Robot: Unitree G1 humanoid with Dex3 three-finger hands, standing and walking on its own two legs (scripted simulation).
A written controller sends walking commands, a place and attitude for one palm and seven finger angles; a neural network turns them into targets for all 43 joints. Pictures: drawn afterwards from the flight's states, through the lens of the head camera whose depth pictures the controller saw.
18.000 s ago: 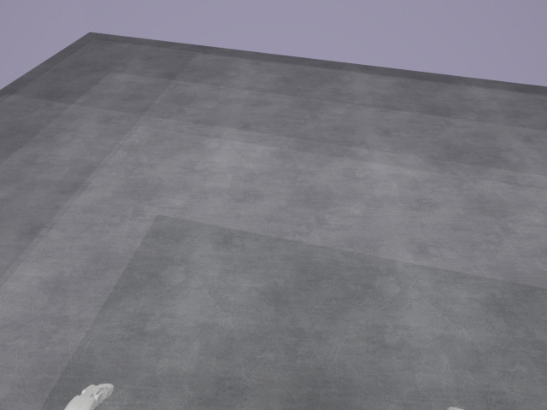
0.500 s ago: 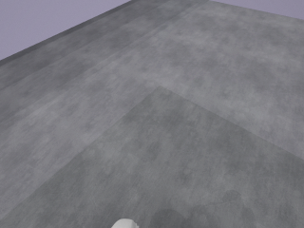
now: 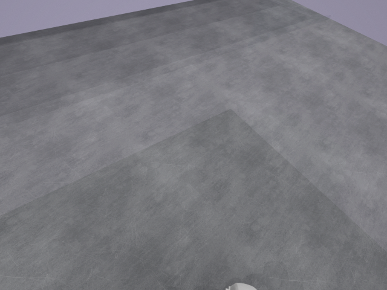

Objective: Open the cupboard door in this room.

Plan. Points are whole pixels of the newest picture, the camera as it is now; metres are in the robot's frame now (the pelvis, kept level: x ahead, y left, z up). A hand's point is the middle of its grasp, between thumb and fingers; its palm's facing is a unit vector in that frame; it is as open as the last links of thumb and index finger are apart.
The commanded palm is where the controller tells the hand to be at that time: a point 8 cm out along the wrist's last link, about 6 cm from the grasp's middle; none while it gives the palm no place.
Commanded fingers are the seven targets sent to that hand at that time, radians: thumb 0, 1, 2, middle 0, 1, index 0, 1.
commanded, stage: turn or walk to find it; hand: left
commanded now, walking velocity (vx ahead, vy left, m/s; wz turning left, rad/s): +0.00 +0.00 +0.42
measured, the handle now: out of the picture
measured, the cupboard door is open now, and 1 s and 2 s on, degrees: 0 0 0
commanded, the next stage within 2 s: none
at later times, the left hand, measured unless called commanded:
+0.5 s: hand out of the picture +0.04 +0.13 -0.14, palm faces +0.21 -0.93 -0.29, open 7.4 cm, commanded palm none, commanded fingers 0.00 0.90 0.90 -0.20 -0.30 -0.20 -0.30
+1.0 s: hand out of the picture -0.14 +0.17 -0.19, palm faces +0.50 -0.84 -0.23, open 7.4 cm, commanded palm none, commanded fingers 0.00 0.90 0.90 -0.20 -0.30 -0.20 -0.30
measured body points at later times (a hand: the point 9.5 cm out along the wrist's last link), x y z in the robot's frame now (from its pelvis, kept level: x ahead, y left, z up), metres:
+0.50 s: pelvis -0.02 -0.07 +0.00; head +0.02 -0.11 +0.44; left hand +0.03 +0.18 -0.12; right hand +0.04 -0.32 -0.18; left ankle -0.08 +0.09 -0.64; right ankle +0.00 -0.15 -0.74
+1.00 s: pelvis -0.05 -0.02 -0.01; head -0.04 +0.02 +0.44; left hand -0.16 +0.22 -0.17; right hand +0.16 -0.19 -0.13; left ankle -0.10 +0.06 -0.74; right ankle -0.01 -0.17 -0.67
